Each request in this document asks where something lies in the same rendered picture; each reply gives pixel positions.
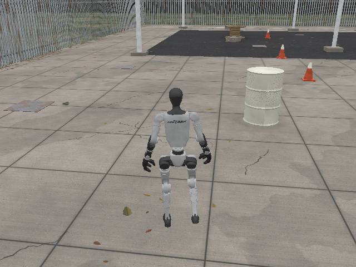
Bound robot left upper arm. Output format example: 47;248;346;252
150;112;165;144

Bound robot left hand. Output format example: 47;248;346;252
142;159;155;172

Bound robot right forearm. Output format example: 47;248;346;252
199;133;210;155

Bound robot right hand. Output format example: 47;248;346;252
199;153;211;164

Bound robot left forearm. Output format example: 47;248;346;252
144;136;155;160

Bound robot torso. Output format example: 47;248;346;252
164;109;190;167

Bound robot right thigh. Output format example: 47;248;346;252
185;155;197;188

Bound robot right upper arm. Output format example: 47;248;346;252
188;112;204;142

